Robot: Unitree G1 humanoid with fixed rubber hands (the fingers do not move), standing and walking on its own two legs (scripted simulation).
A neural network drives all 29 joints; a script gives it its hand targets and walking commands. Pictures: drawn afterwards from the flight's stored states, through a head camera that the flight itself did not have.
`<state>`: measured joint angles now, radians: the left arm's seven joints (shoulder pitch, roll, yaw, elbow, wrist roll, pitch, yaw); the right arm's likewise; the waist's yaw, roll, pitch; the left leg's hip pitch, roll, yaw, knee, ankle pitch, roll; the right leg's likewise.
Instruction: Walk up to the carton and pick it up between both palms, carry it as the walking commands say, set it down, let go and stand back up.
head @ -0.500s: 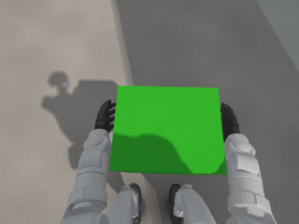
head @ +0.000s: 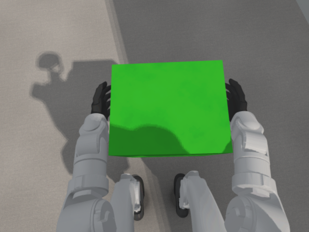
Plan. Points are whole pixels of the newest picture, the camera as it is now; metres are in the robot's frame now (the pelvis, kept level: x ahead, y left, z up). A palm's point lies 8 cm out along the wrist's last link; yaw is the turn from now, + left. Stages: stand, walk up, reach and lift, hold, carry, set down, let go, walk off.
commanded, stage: set down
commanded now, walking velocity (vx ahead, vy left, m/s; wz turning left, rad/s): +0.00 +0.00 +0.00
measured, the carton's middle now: (167, 120) +0.40 -0.02 -0.15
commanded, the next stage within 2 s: none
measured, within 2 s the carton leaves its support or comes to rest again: neither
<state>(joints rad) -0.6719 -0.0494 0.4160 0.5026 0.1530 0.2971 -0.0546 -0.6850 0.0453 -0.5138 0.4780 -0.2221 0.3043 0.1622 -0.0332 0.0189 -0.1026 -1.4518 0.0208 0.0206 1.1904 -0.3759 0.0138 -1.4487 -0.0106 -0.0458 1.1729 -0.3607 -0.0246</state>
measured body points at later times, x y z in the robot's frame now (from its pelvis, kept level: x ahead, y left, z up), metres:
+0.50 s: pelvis -0.02 -0.01 -0.08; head +0.25 -0.02 +0.28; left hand +0.45 +0.14 -0.18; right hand +0.44 -0.21 -0.17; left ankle +0.07 +0.11 -0.61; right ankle +0.08 -0.11 -0.61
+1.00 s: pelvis -0.03 +0.00 -0.15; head +0.28 -0.02 +0.18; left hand +0.47 +0.14 -0.27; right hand +0.46 -0.21 -0.27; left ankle +0.07 +0.11 -0.61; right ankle +0.08 -0.11 -0.61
